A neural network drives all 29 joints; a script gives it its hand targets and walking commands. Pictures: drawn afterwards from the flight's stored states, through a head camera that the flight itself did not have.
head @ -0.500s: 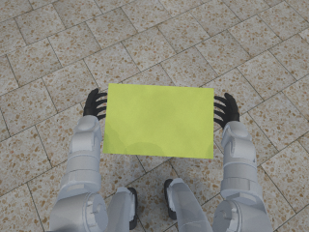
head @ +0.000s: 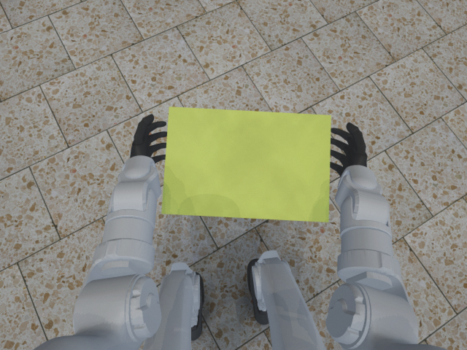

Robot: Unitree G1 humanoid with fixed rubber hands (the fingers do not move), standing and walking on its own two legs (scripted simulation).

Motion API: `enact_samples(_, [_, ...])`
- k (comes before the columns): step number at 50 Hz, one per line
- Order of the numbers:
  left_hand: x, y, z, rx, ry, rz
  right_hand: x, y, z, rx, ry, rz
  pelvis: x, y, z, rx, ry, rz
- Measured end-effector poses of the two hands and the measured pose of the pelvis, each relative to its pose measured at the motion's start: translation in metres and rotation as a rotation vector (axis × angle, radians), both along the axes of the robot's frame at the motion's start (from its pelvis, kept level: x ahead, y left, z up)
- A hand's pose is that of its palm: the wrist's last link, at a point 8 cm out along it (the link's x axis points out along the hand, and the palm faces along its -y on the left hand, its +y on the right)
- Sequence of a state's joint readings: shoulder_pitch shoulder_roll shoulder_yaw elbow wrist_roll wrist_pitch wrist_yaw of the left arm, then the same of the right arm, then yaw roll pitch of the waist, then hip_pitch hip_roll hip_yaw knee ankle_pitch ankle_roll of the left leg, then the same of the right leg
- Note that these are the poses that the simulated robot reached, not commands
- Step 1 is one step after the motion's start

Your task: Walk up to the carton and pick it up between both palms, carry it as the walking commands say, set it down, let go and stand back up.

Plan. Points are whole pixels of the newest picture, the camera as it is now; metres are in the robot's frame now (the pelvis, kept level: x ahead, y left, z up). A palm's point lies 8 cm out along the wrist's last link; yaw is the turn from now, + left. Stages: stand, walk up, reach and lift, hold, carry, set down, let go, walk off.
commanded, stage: set down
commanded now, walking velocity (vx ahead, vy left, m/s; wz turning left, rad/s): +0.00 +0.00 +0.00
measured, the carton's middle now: (245, 169) +0.43 -0.06 -0.16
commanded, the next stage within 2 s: none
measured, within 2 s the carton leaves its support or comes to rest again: neither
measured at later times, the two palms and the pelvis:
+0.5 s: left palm (158, 159) +0.47 +0.11 -0.16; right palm (335, 173) +0.40 -0.25 -0.16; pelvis -0.01 +0.00 -0.07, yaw +1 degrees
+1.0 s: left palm (167, 160) +0.49 +0.11 -0.25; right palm (320, 172) +0.43 -0.25 -0.24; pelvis -0.04 -0.01 -0.14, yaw +1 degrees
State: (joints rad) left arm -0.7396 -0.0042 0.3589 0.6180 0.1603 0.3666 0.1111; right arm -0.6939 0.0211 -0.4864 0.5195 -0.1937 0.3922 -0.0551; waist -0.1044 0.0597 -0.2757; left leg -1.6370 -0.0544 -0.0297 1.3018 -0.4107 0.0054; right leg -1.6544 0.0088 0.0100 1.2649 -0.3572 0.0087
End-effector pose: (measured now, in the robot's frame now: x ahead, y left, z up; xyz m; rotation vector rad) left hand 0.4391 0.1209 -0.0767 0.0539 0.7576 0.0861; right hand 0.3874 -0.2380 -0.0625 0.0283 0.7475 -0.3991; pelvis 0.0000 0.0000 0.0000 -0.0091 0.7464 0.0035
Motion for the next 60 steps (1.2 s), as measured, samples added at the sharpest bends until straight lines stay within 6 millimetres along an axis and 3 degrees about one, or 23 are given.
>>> enact_samples(15, [0.021,-0.006,-0.048,-0.012,-0.014,-0.028,0.009,-0.010,-0.051,0.034,-0.013,0.042,-0.006,0.006,-0.040,0.006,0.056,-0.005])
enact_samples(28, [0.029,-0.011,-0.097,0.012,-0.020,-0.024,0.019,-0.012,-0.106,0.009,-0.006,0.015,-0.016,-0.002,-0.080,0.015,0.091,0.001])
enact_samples(45, [0.048,-0.013,-0.150,0.035,-0.023,-0.051,0.038,-0.015,-0.160,0.020,-0.014,0.038,-0.032,-0.011,-0.131,0.019,0.090,0.002])
enact_samples(53, [0.059,-0.017,-0.186,0.046,-0.032,-0.059,0.045,-0.017,-0.196,0.000,-0.020,0.030,-0.043,-0.008,-0.145,0.010,-0.006,0.007])
enact_samples(60, [0.062,-0.027,-0.238,0.048,-0.089,-0.054,0.048,-0.024,-0.249,-0.017,-0.074,-0.025,-0.060,-0.003,-0.154,0.005,-0.230,0.005])
